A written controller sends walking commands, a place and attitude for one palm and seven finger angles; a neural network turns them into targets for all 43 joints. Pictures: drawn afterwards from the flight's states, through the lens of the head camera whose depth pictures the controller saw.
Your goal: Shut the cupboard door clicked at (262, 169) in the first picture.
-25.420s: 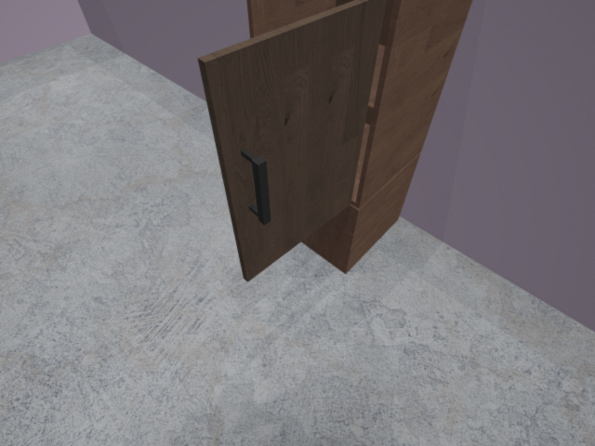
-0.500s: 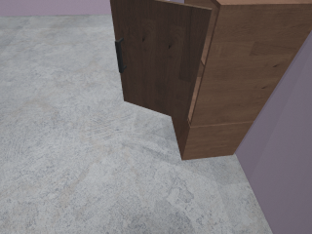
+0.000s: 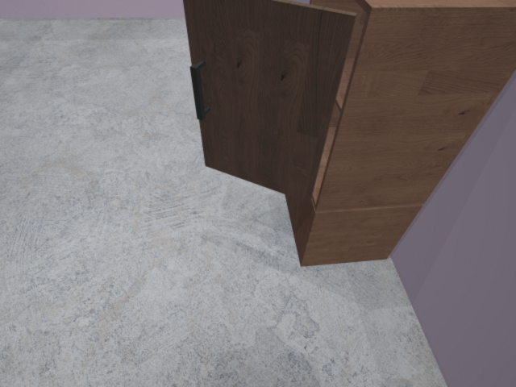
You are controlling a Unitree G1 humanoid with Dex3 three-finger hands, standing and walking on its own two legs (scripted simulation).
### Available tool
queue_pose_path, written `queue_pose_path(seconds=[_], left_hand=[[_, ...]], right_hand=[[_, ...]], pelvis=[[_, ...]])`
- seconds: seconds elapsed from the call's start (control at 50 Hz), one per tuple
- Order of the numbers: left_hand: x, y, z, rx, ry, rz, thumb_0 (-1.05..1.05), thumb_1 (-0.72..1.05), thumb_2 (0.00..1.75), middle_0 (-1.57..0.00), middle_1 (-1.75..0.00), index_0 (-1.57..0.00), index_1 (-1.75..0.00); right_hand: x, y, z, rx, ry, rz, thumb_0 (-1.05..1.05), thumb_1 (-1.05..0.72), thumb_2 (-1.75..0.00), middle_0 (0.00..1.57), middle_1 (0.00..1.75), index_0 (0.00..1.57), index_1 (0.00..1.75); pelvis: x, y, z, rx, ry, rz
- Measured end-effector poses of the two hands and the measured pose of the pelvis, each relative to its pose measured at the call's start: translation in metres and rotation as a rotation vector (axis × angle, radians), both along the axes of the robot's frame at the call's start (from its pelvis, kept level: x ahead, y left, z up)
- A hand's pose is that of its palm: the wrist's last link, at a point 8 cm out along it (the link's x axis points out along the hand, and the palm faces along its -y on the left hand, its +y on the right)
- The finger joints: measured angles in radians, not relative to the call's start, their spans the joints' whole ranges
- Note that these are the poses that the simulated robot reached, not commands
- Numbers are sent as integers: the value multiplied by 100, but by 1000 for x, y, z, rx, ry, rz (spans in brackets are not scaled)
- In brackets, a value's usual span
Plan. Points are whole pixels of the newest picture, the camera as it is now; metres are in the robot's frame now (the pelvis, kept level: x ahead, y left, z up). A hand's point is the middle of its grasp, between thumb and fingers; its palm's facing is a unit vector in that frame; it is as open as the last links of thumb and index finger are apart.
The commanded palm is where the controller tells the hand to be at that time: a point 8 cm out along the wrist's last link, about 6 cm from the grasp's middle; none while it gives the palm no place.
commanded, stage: walk to a spot facing it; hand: left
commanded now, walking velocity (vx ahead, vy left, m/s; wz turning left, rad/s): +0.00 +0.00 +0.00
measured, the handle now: (201, 90) +0.86 +0.21 -0.01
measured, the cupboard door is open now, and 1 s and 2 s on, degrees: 59 59 59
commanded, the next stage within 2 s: none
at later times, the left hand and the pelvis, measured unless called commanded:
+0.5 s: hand out of the picture +0.01 +0.21 -0.20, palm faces +0.19 -0.96 -0.23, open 7.4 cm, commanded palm none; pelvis +0.00 +0.02 -0.02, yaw +10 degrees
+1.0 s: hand out of the picture -0.03 +0.17 -0.16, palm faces +0.45 -0.84 -0.30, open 7.4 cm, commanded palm none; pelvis +0.02 -0.04 +0.00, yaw +30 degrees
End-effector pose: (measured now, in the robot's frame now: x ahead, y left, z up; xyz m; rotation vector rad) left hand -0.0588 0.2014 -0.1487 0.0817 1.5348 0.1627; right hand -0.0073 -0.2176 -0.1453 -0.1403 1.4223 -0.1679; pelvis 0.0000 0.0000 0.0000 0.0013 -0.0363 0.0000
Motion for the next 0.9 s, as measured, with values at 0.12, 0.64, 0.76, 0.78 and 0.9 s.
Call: queue_pose_path(seconds=[0.12, 0.64, 0.76, 0.78, 0.9], left_hand=[[11, -2, 0, -1, -16, -6, 1, 91, 89, -20, -30, -20, -30], [87, 75, 14, 157, -301, 129, 1, 91, 89, -20, -30, -20, -30], [91, 66, 30, 210, -371, 179, 1, 91, 89, -20, -30, -20, -30], [87, 62, 31, 219, -374, 193, 1, 91, 89, -20, -30, -20, -30], [38, 32, 32, 244, -278, 286, 1, 91, 89, -20, -30, -20, -30]], right_hand=[[4, -2, 0, 0, 1, 1, 1, -92, -90, 20, 29, 20, 30], [93, -10, 6, -48, -84, 263, 0, -91, -90, 20, 29, 20, 30], [133, -28, 9, -42, -125, 343, 0, -91, -90, 20, 30, 20, 30], [141, -32, 7, -39, -132, 356, 0, -91, -90, 20, 30, 20, 30], [187, -42, 5, -25, -164, 438, 0, -91, -90, 20, 29, 20, 30]], pelvis=[[4, -2, 0, 2, 2, -1], [-3, 8, -5, -24, 59, 249], [-1, -16, -2, -38, 76, 337], [1, -22, -3, -36, 79, 353], [8, -38, -3, -8, 77, 439]])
